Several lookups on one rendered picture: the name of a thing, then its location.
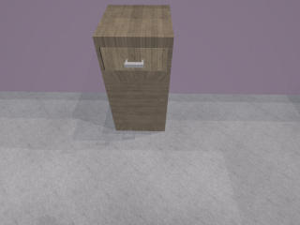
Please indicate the drawer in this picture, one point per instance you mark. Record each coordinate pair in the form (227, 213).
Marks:
(154, 59)

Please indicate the handle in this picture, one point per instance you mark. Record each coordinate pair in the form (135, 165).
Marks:
(128, 64)

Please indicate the cabinet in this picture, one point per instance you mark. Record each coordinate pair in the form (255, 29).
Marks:
(138, 98)

